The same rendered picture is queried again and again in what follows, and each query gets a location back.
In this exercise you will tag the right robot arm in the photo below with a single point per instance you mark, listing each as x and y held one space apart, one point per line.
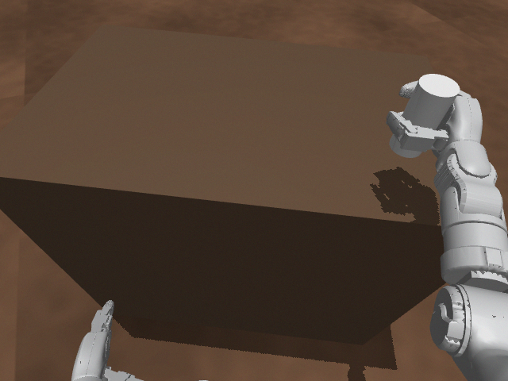
470 317

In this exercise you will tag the can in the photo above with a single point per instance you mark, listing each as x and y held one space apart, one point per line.
428 104

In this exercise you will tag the right robot hand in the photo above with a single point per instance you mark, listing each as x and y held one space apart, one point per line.
463 121

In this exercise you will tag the left robot hand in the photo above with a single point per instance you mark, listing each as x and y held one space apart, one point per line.
94 351

